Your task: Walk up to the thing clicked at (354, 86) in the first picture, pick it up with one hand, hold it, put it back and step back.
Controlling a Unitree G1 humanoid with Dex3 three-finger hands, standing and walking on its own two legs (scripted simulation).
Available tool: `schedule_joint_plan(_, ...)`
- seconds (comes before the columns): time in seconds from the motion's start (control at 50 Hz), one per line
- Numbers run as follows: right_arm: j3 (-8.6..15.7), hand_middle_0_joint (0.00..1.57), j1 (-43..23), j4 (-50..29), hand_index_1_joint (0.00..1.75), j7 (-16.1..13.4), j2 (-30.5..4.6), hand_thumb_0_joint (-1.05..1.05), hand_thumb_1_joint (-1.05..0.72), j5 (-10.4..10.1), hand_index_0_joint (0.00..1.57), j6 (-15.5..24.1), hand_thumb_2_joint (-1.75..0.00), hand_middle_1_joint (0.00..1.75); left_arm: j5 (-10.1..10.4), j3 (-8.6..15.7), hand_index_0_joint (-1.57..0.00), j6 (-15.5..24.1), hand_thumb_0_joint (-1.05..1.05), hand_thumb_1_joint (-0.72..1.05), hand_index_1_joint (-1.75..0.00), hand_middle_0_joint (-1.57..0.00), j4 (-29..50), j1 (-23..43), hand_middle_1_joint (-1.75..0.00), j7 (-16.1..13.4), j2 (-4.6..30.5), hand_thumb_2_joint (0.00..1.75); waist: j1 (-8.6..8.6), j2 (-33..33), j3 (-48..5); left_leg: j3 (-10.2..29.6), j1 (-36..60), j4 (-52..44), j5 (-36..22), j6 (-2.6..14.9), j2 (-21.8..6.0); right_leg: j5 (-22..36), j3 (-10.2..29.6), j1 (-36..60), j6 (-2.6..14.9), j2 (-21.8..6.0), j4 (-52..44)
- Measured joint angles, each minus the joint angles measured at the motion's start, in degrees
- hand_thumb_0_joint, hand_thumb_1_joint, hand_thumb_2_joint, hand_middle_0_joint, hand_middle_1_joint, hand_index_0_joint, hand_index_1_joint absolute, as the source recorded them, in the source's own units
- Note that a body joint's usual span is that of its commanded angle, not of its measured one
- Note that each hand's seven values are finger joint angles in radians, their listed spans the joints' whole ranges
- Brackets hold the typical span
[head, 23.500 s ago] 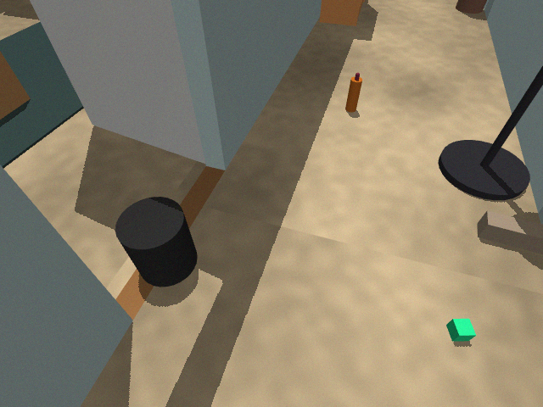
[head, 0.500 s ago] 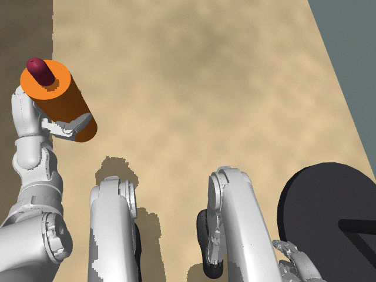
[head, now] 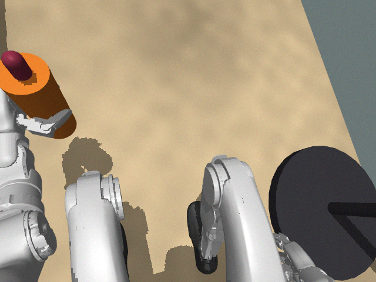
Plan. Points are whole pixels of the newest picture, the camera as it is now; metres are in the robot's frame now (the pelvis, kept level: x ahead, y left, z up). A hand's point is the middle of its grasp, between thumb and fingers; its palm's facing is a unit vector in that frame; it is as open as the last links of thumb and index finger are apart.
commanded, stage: crouch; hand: left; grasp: from the side
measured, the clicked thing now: (41, 99) +0.46 +0.25 -0.06
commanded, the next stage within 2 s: lower in 0.20 s
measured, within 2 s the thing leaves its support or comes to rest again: rests again in 1.68 s
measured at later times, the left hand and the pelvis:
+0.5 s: hand (53, 108) +0.47 +0.24 -0.12, palm faces +0.15 -0.99 +0.00, open 10.1 cm; pelvis +0.00 +0.00 -0.02, yaw -3 degrees
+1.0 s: hand (61, 114) +0.48 +0.24 -0.17, palm faces +0.14 -0.99 -0.01, open 10.1 cm; pelvis -0.01 +0.01 -0.03, yaw -6 degrees
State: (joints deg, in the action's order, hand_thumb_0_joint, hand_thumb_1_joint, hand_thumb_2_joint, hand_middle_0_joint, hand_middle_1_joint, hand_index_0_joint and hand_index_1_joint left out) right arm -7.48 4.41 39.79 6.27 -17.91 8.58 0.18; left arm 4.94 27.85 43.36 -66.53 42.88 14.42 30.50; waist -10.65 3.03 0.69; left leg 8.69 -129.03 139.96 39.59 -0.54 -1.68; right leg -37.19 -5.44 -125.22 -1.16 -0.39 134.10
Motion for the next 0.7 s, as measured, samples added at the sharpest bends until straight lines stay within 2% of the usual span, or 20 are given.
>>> schedule_joint_plan(0.2,-2.0,0.20,-1.3,-0.8,0.30,0.5,-0.5,0.00,-0.91,1.3,0.21,-0.9,-0.90,0.30,-0.5,0.9,-0.72,1.1,-0.01,-0.39,-1.00,-0.72,-1.0,0.1,-1.01,-1.2,2.1,1.09,-0.99,0.8,2.0,1.6,-1.1,3.0,0.2,-0.12,0.0,0.4,-1.2,-0.7,-0.19,0.4,1.9)
schedule_joint_plan(0.4,-3.7,0.20,-1.4,-1.2,0.30,1.0,-0.8,0.00,-0.91,2.0,0.21,-1.6,-0.90,0.30,-0.2,0.5,-0.72,1.9,-0.01,-0.39,-1.00,-0.72,-1.6,-0.1,-1.01,-2.0,3.6,1.09,-1.63,1.5,3.5,2.4,-1.8,4.6,0.3,0.19,0.1,0.6,-1.7,-0.8,-0.66,0.7,2.7)
schedule_joint_plan(0.62,-7.8,0.20,-3.5,-2.7,0.30,1.3,-1.5,0.00,-0.91,3.9,0.21,-2.0,-0.90,0.30,-0.5,1.0,-0.73,5.4,-0.01,-0.39,-1.00,-0.73,-6.5,-0.4,-1.00,-3.4,7.9,1.10,-3.37,4.3,7.2,4.6,-1.3,6.7,0.5,0.06,0.1,1.2,-3.4,0.4,-1.03,1.3,3.2)
schedule_joint_plan(0.7,-9.3,0.20,-4.5,-2.9,0.30,1.5,-1.9,0.00,-0.91,4.7,0.21,-1.9,-0.90,0.30,-0.4,0.4,-0.73,7.0,-0.01,-0.39,-0.99,-0.73,-8.1,0.3,-1.00,-3.8,9.5,1.10,-3.85,5.3,8.4,5.3,-1.2,7.3,0.6,0.11,0.2,1.2,-3.9,1.0,-1.19,1.4,3.4)
